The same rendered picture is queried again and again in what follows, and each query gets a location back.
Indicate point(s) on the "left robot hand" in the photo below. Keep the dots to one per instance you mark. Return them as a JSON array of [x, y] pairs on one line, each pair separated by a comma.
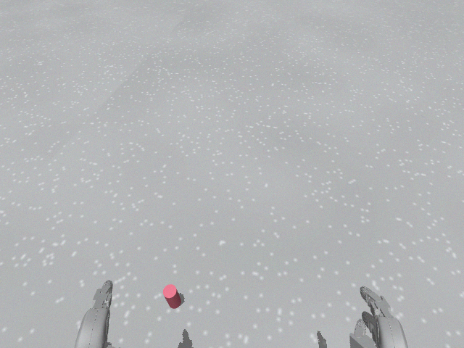
[[95, 324]]

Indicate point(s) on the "right robot hand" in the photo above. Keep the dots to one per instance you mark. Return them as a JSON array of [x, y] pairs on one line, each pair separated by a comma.
[[387, 332]]

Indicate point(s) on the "can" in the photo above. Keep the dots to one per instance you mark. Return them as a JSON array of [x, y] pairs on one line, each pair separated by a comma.
[[171, 294]]

